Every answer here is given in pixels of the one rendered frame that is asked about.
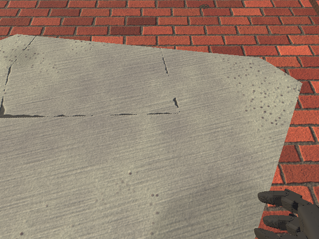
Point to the right robot hand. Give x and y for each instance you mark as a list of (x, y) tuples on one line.
[(305, 226)]

